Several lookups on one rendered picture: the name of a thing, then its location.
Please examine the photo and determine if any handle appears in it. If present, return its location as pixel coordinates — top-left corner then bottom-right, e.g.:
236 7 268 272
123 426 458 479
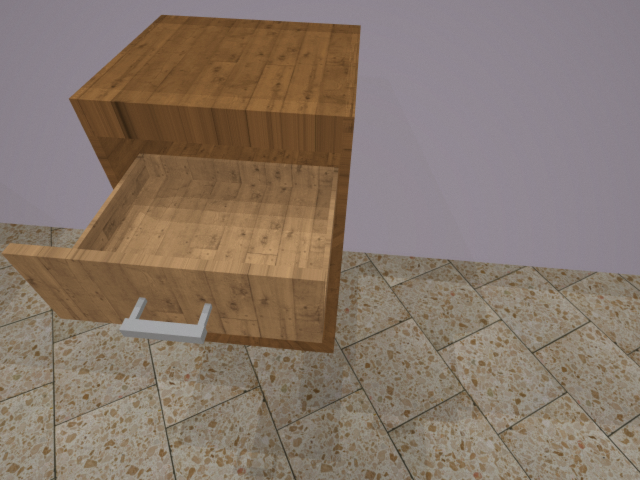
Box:
119 297 212 344

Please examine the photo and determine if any cabinet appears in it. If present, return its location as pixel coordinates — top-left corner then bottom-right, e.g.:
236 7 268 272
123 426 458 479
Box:
69 15 361 353

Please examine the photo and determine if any drawer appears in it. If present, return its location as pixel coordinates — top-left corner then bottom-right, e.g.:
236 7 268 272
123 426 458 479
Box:
1 153 339 343

